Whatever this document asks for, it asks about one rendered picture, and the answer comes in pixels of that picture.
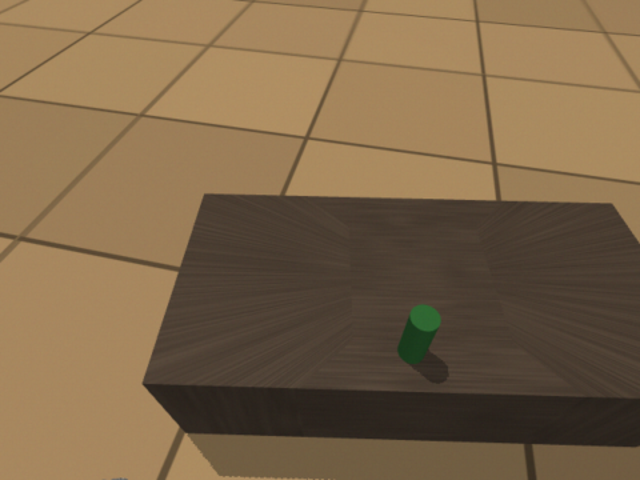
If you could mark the can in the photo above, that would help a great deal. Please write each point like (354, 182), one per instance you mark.
(420, 329)

